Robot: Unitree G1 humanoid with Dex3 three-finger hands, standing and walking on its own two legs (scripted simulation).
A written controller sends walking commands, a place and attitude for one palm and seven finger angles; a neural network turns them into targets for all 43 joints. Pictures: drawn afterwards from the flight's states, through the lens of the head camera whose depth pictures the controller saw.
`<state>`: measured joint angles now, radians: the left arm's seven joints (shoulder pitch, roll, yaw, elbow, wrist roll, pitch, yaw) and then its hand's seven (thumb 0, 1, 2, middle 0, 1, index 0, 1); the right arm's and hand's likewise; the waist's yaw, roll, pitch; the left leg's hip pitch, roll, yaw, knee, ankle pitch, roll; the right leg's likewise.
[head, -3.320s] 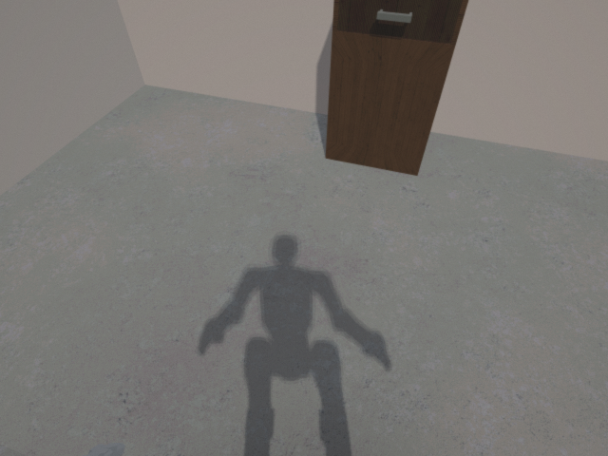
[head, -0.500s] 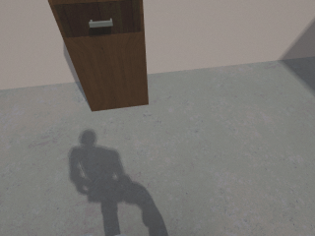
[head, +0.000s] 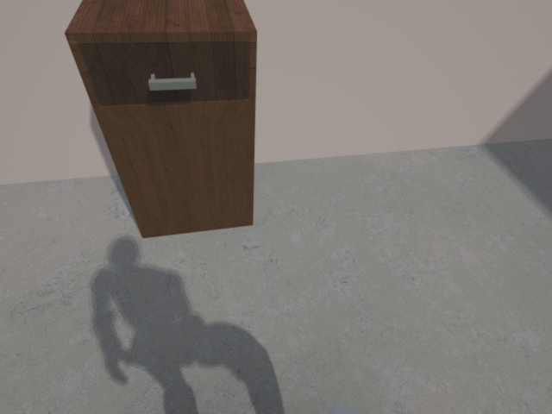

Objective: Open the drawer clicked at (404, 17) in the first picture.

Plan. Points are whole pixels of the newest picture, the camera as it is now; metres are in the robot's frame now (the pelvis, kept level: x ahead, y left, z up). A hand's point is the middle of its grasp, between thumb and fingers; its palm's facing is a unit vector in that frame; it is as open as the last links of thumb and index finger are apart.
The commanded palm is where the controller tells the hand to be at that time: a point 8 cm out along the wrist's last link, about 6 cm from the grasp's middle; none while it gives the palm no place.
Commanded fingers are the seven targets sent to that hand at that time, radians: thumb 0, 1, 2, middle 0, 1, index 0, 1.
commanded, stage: walk to a spot facing it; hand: left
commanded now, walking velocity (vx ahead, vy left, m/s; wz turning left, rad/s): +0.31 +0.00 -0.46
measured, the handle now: (173, 80) +0.97 +0.37 -0.01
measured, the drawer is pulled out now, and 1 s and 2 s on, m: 0.00 0.00 0.00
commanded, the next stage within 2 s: turn to face it in 0.14 s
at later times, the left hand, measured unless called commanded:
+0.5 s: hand (226, 330) +0.30 +0.11 -0.17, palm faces -0.02 -0.98 -0.20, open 7.2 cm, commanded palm none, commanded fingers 0.00 0.90 0.90 -0.20 -0.30 -0.20 -0.30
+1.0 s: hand (171, 371) +0.22 +0.20 -0.18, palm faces +0.19 -0.95 -0.23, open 7.4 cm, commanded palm none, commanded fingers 0.00 0.90 0.90 -0.20 -0.30 -0.20 -0.30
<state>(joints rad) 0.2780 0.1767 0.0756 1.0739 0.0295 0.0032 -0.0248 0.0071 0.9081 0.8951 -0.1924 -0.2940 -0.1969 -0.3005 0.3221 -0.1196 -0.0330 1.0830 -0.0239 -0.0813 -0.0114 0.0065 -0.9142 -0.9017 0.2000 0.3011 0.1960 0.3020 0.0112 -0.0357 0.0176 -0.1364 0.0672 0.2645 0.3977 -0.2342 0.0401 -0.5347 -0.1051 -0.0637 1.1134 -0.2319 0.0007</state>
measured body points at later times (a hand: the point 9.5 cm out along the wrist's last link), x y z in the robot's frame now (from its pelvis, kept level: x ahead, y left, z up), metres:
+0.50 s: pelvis +0.18 -0.06 -0.01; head +0.19 -0.07 +0.44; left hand +0.30 +0.16 -0.15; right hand +0.17 -0.29 -0.17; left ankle +0.19 +0.07 -0.68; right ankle +0.22 -0.15 -0.75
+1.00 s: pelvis +0.23 -0.01 +0.00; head +0.25 +0.01 +0.45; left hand +0.22 +0.25 -0.16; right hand +0.33 -0.24 -0.14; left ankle +0.26 +0.05 -0.75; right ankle +0.22 -0.19 -0.67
